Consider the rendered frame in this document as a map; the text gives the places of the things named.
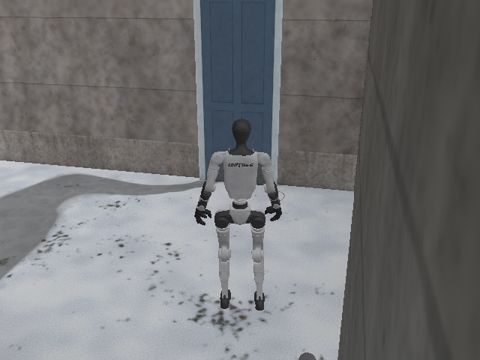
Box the robot left thigh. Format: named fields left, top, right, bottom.
left=214, top=209, right=231, bottom=262

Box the right robot upper arm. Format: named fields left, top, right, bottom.
left=256, top=152, right=276, bottom=194

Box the left robot shin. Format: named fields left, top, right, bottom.
left=218, top=248, right=230, bottom=299

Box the robot left forearm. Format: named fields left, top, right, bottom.
left=196, top=181, right=212, bottom=211

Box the robot right forearm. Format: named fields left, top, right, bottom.
left=268, top=182, right=281, bottom=209

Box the left robot hand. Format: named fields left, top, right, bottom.
left=194, top=208, right=212, bottom=226

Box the left robot upper arm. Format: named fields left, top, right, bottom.
left=204, top=151, right=226, bottom=192

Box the right robot hand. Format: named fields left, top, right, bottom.
left=265, top=206, right=282, bottom=221

